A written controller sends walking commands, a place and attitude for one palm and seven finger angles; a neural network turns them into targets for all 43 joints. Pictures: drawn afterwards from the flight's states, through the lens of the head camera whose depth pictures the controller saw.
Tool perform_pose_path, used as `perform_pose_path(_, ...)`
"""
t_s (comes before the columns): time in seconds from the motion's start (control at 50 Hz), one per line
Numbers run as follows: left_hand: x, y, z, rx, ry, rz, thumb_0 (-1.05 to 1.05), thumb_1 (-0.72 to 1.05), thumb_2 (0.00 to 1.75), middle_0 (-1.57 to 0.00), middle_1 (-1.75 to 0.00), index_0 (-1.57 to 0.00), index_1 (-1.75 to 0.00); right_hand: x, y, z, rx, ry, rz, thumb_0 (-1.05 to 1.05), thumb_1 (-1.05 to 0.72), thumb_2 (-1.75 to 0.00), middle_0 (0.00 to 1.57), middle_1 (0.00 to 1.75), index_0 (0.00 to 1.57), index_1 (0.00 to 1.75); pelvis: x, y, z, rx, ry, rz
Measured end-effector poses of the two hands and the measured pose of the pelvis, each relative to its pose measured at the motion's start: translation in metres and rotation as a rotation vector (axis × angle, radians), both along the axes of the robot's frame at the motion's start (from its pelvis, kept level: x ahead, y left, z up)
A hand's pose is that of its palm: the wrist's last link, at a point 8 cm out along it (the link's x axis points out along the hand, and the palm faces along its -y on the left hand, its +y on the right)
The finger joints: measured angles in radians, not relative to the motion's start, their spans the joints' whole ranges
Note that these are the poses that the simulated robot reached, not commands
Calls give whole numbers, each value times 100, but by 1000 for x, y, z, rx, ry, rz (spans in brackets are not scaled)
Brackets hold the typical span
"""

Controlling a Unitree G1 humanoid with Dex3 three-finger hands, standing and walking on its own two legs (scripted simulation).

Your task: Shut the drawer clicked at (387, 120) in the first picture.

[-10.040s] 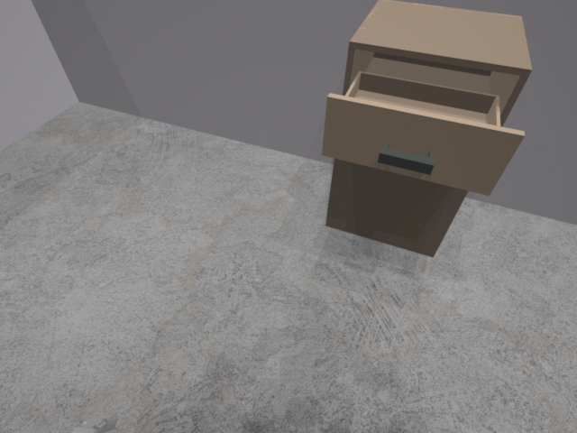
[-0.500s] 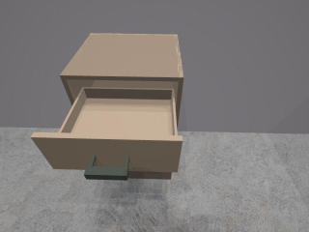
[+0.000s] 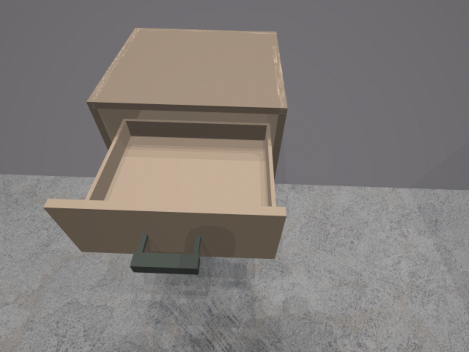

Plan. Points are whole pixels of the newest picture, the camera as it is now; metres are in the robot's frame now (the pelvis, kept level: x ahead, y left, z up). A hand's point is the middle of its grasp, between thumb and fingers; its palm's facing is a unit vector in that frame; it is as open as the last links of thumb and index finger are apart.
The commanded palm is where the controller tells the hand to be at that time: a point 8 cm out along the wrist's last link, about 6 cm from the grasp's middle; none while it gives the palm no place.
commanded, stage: look again from close up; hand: left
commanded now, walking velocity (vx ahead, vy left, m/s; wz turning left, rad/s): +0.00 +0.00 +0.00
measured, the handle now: (168, 251) +0.31 +0.15 -0.05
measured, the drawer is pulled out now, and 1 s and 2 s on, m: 0.30 0.30 0.30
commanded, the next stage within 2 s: raise the hand and make a fist in 0.40 s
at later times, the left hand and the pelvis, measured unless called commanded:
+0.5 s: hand out of the picture +0.04 +0.16 -0.18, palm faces +0.02 -0.98 -0.21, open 7.4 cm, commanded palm +0.11 +0.21 -0.07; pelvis +0.02 -0.01 +0.00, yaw +0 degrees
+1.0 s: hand out of the picture +0.11 +0.14 -0.04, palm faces +0.13 -0.99 -0.08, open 5.6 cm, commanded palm +0.09 +0.20 -0.03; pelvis -0.02 -0.06 -0.09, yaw +5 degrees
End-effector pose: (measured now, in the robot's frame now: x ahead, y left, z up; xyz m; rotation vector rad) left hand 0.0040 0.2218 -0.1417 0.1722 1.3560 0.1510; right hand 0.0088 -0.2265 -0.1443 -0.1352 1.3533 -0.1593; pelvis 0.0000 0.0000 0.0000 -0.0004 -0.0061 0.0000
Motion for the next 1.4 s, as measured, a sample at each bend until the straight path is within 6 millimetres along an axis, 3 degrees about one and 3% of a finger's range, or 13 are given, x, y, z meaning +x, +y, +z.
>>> perform_pose_path(0.28, 15, -8, -2, -4, 5, 10, 1, 90, 90, -20, -30, -20, -30, 24, -8, 1, -12, -5, 11, 1, -92, -89, 19, 30, 20, 30, 15, -7, 0, -3, -4, 4)
perform_pose_path(0.52, 26, -10, -3, 2, -12, 7, 1, 91, 90, -20, -30, -20, -30, 25, -11, 1, -14, 11, 15, 0, -92, -89, 19, 30, 20, 30, 20, -11, 0, -7, -1, 11)
perform_pose_path(0.56, 53, -4, 17, 7, -187, 98, 2, 91, 90, -20, -31, -21, -30, 33, -14, 8, -30, -80, 25, 1, -92, -89, 20, 30, 20, 30, 19, -13, -1, -1, 4, 16)
perform_pose_path(0.66, 148, -2, 113, 65, -835, 90, 2, 92, 90, -24, -34, -24, -34, 79, -29, 21, -43, -405, 76, 1, -92, -89, 20, 30, 20, 30, 18, -20, -8, 29, 23, 45)
perform_pose_path(0.7, 167, -4, 138, 52, -1005, 91, 2, 91, 90, -26, -37, -23, -35, 102, -36, 27, -40, -516, 93, 1, -91, -89, 20, 30, 20, 30, 14, -22, -12, 14, 44, 48)
perform_pose_path(0.76, 158, -3, 134, 22, -1111, 80, 1, 91, 90, -21, -37, -24, -38, 137, -47, 39, -47, -659, 112, 1, -91, -89, 20, 30, 20, 30, 7, -31, -23, 7, 100, 34)
perform_pose_path(0.86, 102, -22, 108, -80, -1200, -14, 1, 91, 90, -23, -43, -35, -49, 187, -62, 59, -94, -836, 242, 1, -91, -89, 20, 30, 20, 30, -6, -46, -51, -5, 173, 44)
perform_pose_path(0.92, 78, -33, 101, -87, -1236, -93, 1, 90, 90, -33, -51, -42, -56, 210, -63, 56, -112, -905, 322, 1, -91, -89, 19, 30, 20, 30, -14, -52, -69, -22, 206, 64)
perform_pose_path(0.98, 74, -31, 106, -38, -1311, -100, 2, 90, 90, -44, -60, -50, -63, 223, -56, 44, -93, -934, 342, 1, -91, -89, 19, 30, 20, 30, -20, -58, -83, -33, 220, 78)
perform_pose_path(1.08, 98, -26, 123, -18, -1410, -86, 2, 89, 90, -58, -73, -61, -74, 215, -34, 18, -4, -895, 303, 1, -91, -89, 19, 30, 20, 30, -24, -65, -90, -44, 223, 89)
perform_pose_path(1.2, 127, -38, 128, -144, -1250, -186, 2, 90, 90, -72, -87, -73, -87, 175, -26, 3, 55, -769, 184, 1, -90, -89, 20, 30, 21, 30, -16, -64, -75, -31, 214, 79)
perform_pose_path(1.3, 122, -25, 133, -117, -1191, -113, 2, 90, 90, -83, -98, -83, -98, 149, -41, 3, 3, -686, 113, 1, -90, -89, 20, 30, 21, 30, -10, -59, -65, -22, 205, 64)
perform_pose_path(1.4, 107, -14, 144, -52, -1234, -74, 2, 90, 90, -93, -109, -93, -109, 143, -56, 7, -61, -662, 135, 2, -90, -89, 20, 30, 20, 30, -8, -51, -63, -30, 207, 67)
